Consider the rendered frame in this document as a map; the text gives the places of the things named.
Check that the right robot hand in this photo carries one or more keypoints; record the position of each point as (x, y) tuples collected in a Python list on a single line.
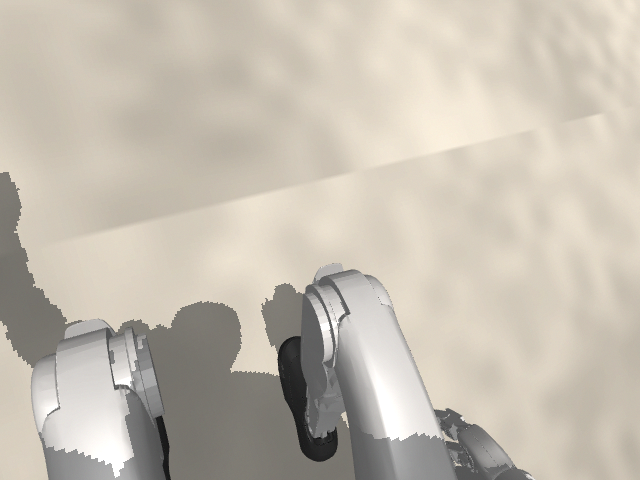
[(480, 456)]

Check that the right robot foot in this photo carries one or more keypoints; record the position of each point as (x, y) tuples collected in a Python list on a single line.
[(294, 390)]

